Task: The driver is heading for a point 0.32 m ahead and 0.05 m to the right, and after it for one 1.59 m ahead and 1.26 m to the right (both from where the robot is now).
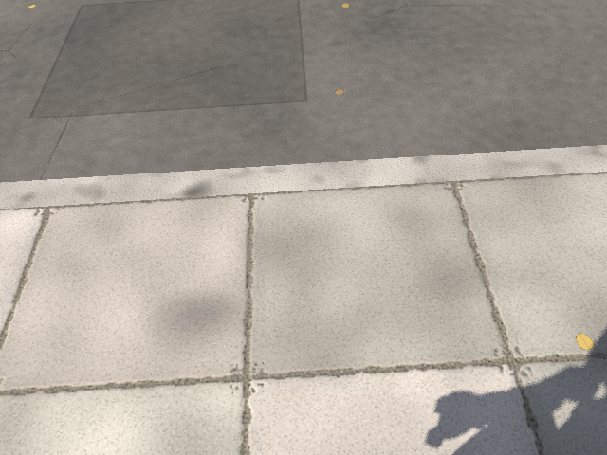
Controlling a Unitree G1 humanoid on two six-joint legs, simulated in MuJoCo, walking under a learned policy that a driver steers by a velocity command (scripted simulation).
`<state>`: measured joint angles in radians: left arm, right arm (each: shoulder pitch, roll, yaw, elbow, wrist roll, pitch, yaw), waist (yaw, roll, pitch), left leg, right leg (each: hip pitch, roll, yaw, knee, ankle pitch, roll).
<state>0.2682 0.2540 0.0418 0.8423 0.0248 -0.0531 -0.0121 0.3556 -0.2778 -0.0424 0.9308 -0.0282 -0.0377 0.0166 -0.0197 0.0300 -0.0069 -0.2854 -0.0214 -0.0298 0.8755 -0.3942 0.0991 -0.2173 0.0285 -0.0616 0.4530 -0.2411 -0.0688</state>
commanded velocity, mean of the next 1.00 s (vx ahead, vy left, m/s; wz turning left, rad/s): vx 0.48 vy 0.00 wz -0.34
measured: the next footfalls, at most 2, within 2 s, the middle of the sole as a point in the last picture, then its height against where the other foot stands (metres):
left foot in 0.40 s outside the picture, level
right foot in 0.96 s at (392, 422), level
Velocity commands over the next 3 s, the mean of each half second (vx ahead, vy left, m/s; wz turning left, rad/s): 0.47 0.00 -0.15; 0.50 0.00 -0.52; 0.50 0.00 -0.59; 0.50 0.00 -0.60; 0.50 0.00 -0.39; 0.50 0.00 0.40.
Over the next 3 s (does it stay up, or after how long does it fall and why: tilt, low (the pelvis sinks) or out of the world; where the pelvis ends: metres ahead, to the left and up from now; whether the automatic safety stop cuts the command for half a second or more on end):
stays up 1.18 -0.85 0.00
